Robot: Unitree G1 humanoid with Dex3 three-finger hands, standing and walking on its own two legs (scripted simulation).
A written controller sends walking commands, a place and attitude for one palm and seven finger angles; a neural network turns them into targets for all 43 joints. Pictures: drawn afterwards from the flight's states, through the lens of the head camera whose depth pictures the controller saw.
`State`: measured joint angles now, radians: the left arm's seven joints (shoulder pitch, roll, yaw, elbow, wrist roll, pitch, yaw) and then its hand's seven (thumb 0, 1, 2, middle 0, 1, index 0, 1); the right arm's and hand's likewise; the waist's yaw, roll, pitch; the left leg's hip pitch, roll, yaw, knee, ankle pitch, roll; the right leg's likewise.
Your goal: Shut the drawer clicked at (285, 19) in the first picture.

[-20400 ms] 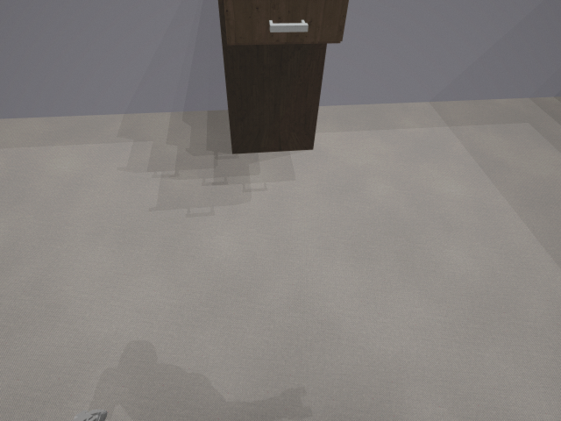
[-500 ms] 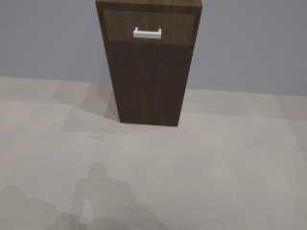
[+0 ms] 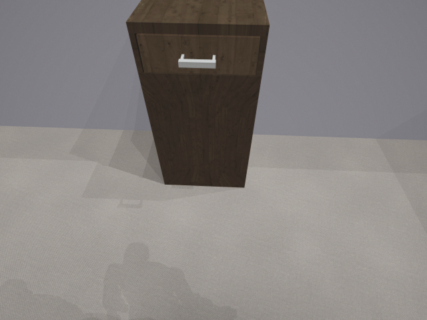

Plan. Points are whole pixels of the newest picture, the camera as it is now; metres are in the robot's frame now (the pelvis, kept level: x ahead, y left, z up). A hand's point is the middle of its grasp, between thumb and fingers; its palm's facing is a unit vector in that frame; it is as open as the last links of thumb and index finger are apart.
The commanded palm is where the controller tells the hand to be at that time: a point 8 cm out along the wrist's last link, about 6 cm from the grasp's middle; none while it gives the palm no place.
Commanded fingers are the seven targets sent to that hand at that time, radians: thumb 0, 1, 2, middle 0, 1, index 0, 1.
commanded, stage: let the arm hang, fingers relaxed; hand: left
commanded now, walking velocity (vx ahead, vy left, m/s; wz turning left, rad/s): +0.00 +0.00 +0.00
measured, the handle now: (197, 60) +0.92 +0.10 +0.03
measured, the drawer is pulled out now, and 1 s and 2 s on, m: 0.00 0.00 0.00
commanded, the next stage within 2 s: look to check the result in 0.04 s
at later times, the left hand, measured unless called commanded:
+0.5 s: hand out of the picture +0.06 +0.21 -0.16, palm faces +0.00 -0.95 -0.30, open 7.4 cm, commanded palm none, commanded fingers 0.00 0.90 0.90 -0.20 -0.30 -0.20 -0.30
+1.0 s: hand out of the picture +0.09 +0.20 -0.16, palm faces -0.02 -0.95 -0.30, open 7.4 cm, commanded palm none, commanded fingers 0.00 0.90 0.90 -0.20 -0.30 -0.20 -0.30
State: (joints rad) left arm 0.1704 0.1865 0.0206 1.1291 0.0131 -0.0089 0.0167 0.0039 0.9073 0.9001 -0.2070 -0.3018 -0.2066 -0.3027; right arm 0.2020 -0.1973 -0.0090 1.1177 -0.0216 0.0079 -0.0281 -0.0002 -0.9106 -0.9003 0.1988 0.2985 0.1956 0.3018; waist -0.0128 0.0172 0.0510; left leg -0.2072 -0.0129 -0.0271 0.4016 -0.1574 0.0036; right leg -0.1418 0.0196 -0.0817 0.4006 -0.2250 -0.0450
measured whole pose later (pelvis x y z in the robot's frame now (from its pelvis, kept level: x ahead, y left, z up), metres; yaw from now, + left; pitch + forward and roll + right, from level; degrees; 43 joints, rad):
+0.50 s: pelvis +0.01 -0.01 +0.00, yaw -1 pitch -2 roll +0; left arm 0.16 0.25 0.03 1.15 0.01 -0.01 0.02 0.01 0.91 0.90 -0.20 -0.30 -0.20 -0.30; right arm 0.17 -0.25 -0.01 1.14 -0.02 0.01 -0.03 0.00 -0.91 -0.90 0.20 0.30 0.20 0.30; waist -0.01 0.03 0.07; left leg -0.17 0.01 -0.02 0.36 -0.16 -0.02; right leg -0.10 0.04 -0.08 0.35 -0.22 -0.06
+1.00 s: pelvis +0.02 -0.02 +0.00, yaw -1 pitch -2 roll +0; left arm 0.13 0.26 0.03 1.14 0.01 -0.01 0.02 0.01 0.91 0.90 -0.21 -0.30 -0.21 -0.30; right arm 0.15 -0.27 -0.01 1.13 -0.02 0.01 -0.03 0.00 -0.91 -0.90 0.20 0.30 0.20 0.30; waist -0.01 0.02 0.06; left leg -0.14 0.02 -0.02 0.34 -0.17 -0.02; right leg -0.08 0.05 -0.07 0.32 -0.22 -0.07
